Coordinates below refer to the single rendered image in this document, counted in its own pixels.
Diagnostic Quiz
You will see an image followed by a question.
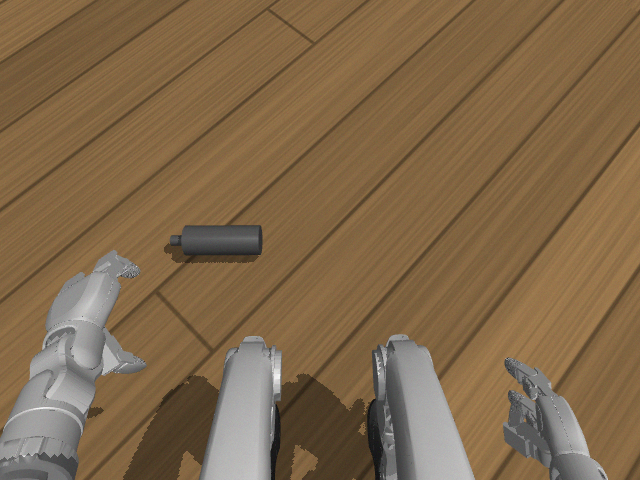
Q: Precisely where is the right robot foot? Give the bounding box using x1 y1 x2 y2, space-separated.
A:
367 398 383 480

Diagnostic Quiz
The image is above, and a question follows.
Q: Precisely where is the left robot arm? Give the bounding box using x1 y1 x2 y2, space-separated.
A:
0 320 106 480

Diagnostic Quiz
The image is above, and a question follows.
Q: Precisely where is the right robot arm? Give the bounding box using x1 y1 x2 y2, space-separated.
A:
549 454 608 480

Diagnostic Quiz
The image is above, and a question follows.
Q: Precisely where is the right robot hand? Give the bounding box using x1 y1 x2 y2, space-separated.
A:
503 357 591 468

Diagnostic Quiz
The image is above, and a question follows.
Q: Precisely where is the left robot hand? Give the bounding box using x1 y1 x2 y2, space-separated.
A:
45 250 147 376

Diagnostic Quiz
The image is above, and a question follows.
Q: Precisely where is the bottle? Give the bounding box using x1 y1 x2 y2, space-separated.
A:
170 225 262 255

